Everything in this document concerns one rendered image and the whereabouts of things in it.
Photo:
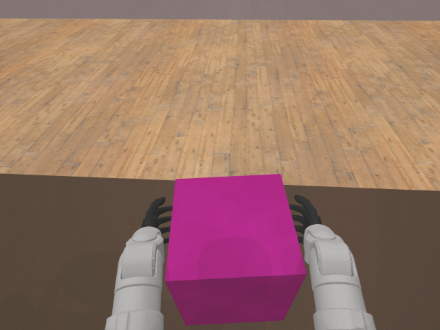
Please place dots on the carton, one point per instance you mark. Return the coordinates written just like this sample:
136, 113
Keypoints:
233, 252

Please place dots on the robot right hand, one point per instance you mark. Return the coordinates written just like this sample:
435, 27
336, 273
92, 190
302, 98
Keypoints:
309, 217

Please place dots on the robot left hand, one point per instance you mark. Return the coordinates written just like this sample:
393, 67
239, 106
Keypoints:
153, 213

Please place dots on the left robot forearm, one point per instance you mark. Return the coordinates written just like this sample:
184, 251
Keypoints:
138, 285

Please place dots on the right robot forearm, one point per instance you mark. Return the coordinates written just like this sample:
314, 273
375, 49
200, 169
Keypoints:
335, 282

